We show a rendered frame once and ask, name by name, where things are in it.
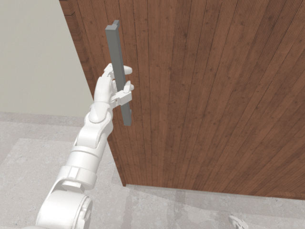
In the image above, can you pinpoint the wardrobe door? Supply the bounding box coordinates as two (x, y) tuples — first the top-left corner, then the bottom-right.
(280, 173), (305, 193)
(72, 0), (305, 197)

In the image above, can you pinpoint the robot left upper arm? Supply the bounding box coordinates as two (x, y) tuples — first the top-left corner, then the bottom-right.
(21, 190), (93, 229)

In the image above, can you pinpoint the handle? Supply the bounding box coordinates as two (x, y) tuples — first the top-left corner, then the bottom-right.
(105, 20), (132, 126)

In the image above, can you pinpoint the right robot hand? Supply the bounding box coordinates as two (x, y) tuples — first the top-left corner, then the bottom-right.
(228, 216), (249, 229)

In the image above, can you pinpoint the left robot hand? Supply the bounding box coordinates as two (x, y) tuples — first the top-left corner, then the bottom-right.
(94, 63), (134, 109)

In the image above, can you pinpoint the robot left forearm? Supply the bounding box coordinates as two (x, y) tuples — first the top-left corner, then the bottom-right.
(36, 102), (113, 225)

